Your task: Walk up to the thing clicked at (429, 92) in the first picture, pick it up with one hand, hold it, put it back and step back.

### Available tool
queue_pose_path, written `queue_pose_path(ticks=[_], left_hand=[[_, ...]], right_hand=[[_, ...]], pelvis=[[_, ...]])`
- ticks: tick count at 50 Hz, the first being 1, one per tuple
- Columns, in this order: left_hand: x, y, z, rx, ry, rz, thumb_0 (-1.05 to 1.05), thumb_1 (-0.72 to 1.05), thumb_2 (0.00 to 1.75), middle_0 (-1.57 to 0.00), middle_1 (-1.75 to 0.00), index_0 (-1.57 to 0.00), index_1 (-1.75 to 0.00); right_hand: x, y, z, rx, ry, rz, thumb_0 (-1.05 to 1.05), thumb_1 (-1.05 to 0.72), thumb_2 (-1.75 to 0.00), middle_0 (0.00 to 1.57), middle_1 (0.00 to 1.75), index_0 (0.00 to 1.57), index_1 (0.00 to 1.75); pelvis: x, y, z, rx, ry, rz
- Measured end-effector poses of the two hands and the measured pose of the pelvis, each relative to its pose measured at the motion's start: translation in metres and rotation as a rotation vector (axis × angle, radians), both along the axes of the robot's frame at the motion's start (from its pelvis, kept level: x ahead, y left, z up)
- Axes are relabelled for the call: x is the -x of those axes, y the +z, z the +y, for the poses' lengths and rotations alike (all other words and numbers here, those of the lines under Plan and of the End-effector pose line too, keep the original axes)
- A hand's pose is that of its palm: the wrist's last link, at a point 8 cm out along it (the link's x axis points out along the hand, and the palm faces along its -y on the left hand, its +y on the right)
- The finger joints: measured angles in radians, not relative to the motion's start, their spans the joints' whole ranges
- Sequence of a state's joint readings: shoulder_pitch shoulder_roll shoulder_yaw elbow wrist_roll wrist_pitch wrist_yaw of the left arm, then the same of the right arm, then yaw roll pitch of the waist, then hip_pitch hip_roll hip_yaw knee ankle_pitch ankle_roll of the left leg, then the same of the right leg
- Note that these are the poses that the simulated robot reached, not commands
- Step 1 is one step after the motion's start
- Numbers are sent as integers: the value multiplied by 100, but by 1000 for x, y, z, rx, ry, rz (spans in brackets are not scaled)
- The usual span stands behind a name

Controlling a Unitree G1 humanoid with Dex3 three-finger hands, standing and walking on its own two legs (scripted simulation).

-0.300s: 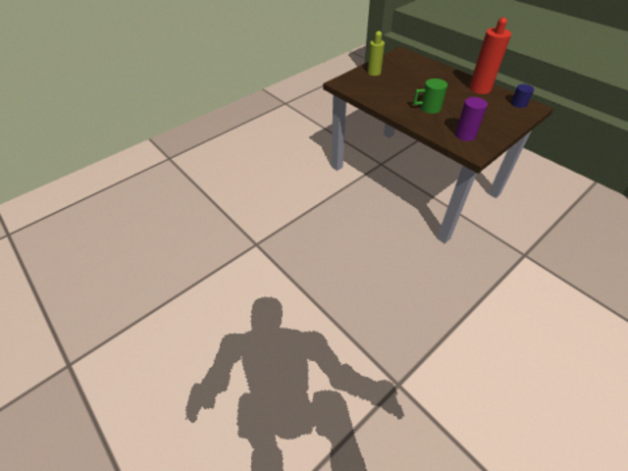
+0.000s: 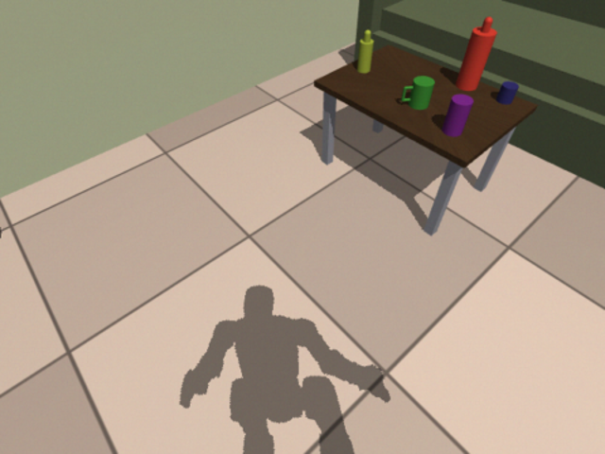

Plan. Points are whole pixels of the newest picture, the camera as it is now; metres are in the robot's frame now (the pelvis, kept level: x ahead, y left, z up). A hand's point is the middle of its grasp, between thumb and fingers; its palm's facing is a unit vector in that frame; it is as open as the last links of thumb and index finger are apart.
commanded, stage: stand
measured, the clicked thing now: (416, 93) +1.35 -0.44 -0.29
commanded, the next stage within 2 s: walk up in 0.82 s
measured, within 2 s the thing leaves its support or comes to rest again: neither
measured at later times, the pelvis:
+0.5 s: pelvis +0.01 +0.00 +0.00, yaw +0 degrees
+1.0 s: pelvis +0.03 -0.02 -0.01, yaw -4 degrees
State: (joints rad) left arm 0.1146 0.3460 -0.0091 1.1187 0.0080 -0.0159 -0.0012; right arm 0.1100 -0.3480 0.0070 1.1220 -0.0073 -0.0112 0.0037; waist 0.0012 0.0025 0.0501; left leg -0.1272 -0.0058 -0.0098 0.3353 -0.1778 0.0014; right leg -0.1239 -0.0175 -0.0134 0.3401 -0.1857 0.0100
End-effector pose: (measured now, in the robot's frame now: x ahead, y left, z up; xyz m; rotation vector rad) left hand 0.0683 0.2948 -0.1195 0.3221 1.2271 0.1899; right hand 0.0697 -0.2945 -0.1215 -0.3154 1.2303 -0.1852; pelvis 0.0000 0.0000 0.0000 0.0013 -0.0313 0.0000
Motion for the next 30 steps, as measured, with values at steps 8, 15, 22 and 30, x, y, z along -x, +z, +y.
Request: queue_pose_path(ticks=[8, 15, 22, 30], left_hand=[[-2, 0, 1, -2, 4, -2, 0, 91, 90, -20, -30, -20, -30], [-3, 0, 2, 0, 9, 5, 0, 91, 90, -20, -30, -20, -30], [-4, 0, 2, -1, 11, 9, 0, 91, 90, -20, -30, -20, -30], [-6, 0, 3, -2, 13, 6, 0, 91, 90, -20, -30, -20, -30]], right_hand=[[-4, 0, 1, 1, 2, 0, 1, -91, -90, 20, 30, 20, 30], [-6, 1, 1, 2, 4, 5, 1, -91, -90, 20, 30, 20, 30], [-8, 0, 1, 4, 5, 7, 1, -91, -90, 20, 30, 20, 30], [-11, 1, 1, 5, 6, 4, 1, -91, -90, 20, 30, 20, 30]], pelvis=[[-2, 0, 0, 1, 4, 2], [-5, 0, 1, 0, 4, 4], [-7, 1, 1, 0, 5, 4], [-9, 1, 2, 0, 6, 4]])
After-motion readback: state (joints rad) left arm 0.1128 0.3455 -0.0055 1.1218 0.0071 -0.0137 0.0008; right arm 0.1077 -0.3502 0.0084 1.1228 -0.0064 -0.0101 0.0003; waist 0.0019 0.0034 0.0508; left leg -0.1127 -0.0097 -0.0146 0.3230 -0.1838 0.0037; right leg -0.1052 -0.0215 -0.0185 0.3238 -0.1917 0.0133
